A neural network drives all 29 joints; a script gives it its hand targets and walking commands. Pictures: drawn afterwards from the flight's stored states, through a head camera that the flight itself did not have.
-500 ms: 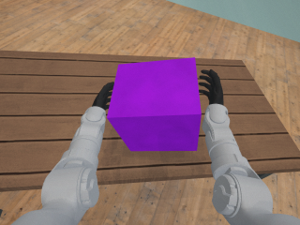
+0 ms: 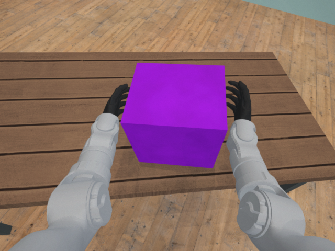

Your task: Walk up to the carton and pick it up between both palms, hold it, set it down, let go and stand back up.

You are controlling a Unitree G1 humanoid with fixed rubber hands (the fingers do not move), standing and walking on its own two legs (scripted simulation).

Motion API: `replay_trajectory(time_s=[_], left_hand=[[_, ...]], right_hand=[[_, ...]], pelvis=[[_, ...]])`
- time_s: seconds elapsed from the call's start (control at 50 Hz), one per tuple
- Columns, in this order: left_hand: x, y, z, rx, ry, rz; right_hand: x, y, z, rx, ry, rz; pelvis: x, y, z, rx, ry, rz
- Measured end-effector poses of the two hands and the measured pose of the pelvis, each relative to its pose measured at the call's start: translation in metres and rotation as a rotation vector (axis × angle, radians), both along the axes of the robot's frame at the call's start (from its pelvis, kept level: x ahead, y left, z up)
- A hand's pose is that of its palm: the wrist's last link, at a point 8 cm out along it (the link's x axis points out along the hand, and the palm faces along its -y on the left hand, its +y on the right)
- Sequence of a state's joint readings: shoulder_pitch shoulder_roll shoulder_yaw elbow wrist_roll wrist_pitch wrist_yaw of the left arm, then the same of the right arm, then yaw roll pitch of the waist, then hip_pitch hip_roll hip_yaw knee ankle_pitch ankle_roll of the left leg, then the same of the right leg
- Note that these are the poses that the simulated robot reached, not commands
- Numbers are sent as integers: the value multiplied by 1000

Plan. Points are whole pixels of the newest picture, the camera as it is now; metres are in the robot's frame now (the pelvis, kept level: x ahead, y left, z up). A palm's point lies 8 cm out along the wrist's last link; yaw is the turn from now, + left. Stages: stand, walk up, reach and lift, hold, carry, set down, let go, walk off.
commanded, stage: set down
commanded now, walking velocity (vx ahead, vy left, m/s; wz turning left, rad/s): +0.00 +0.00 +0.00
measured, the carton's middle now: (177, 118) +0.44 -0.08 +0.00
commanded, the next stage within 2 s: none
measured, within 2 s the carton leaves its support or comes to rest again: rests again in 1.84 s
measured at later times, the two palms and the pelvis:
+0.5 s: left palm (113, 114) +0.45 +0.09 +0.04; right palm (242, 116) +0.38 -0.23 +0.07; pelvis -0.01 -0.01 +0.00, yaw +0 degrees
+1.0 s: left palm (115, 115) +0.45 +0.08 +0.03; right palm (242, 117) +0.38 -0.23 +0.07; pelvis -0.01 -0.01 +0.00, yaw +0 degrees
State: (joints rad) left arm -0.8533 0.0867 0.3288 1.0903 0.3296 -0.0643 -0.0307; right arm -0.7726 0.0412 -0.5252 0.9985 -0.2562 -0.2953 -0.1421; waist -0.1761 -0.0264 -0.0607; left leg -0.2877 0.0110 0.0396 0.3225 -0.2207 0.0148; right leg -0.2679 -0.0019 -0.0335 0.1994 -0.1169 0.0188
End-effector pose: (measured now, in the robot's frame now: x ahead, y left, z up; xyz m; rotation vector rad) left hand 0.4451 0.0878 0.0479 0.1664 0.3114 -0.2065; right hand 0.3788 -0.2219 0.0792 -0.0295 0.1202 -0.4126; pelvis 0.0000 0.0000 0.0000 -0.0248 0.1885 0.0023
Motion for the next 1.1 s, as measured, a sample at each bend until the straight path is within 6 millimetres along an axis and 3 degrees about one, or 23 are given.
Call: replay_trajectory(time_s=[0.24,1.1], left_hand=[[-3,-4,-2,-53,-3,-10],[3,-6,-14,-111,-32,-7]], right_hand=[[-6,-8,-5,-43,21,12],[3,-10,-13,-63,40,6]], pelvis=[[-9,-7,-1,8,7,-1],[-5,-7,-2,9,60,-2]])
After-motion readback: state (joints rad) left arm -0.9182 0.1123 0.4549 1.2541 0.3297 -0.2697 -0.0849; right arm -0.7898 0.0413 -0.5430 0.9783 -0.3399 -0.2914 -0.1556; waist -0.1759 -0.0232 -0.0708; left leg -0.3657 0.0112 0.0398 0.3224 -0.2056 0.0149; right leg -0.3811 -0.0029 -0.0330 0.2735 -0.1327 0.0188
